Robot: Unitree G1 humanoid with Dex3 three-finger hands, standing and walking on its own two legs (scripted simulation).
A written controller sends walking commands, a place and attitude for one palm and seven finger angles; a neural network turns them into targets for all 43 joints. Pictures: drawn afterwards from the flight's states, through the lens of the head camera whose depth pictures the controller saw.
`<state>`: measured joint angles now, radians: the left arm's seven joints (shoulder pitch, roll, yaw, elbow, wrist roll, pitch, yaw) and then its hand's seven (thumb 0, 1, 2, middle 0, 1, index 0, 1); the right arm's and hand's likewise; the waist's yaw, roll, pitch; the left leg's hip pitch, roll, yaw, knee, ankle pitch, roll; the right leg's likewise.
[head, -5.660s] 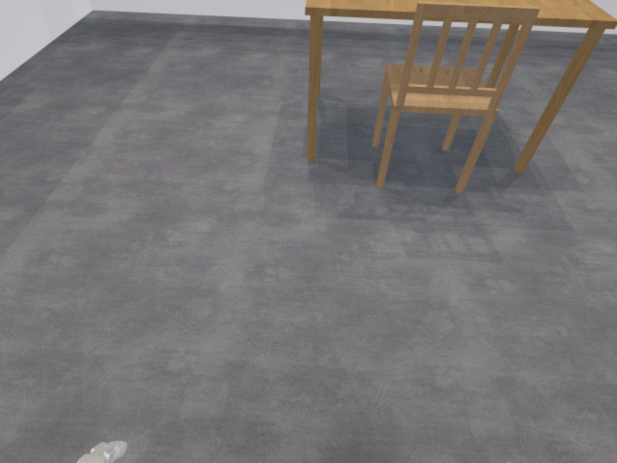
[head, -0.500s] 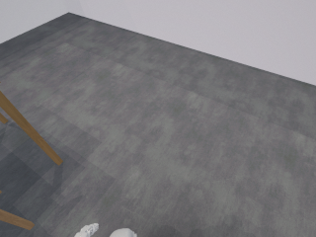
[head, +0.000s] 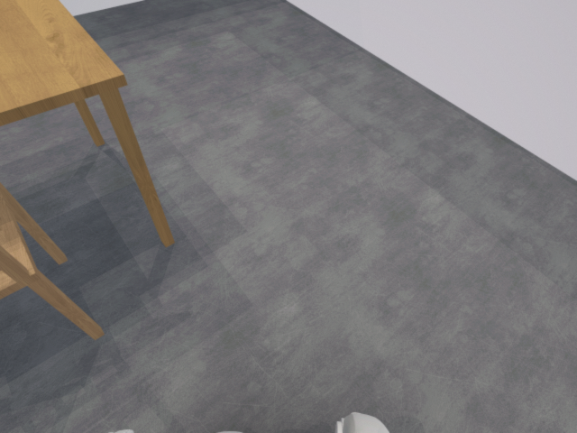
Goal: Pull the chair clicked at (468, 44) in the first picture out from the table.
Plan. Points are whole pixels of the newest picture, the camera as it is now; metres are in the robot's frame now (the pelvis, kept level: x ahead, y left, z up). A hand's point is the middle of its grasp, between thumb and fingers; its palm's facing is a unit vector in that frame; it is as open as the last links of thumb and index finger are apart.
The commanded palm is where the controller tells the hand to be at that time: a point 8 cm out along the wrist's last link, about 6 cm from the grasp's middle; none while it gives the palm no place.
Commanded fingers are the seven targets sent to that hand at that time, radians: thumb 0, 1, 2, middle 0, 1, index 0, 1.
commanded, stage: turn to face it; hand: left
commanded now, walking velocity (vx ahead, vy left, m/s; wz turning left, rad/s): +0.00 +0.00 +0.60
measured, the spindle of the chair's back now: out of the picture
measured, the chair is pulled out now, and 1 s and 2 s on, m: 0.00 0.00 0.00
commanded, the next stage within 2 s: take the last steps up to it in 1.12 s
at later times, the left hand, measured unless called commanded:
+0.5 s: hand out of the picture +0.01 +0.15 -0.14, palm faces +0.33 -0.90 -0.28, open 7.4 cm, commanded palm none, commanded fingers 0.00 0.90 0.90 -0.20 -0.30 -0.20 -0.30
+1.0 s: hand out of the picture -0.10 +0.21 -0.17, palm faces +0.57 -0.78 -0.24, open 7.4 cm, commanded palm none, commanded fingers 0.00 0.90 0.90 -0.20 -0.30 -0.20 -0.30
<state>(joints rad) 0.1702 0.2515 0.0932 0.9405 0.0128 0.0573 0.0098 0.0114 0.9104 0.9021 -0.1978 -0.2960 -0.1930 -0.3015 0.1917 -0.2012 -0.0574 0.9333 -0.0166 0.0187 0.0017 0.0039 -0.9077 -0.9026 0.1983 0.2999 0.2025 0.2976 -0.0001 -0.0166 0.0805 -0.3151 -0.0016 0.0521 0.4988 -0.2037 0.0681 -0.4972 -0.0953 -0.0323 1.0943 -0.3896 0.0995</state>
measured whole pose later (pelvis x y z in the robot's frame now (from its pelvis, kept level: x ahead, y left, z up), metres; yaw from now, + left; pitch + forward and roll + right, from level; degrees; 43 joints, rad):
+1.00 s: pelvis -0.05 -0.01 +0.00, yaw +33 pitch -1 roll -1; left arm 0.18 0.27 0.07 0.93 0.01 0.06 0.01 0.01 0.91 0.90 -0.20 -0.30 -0.19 -0.30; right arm 0.16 -0.20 -0.03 0.92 -0.01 0.02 0.00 0.00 -0.91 -0.90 0.20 0.30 0.20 0.30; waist 0.02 -0.03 0.08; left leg -0.18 -0.03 0.02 0.44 -0.25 0.06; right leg -0.47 -0.11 -0.03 1.07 -0.37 0.10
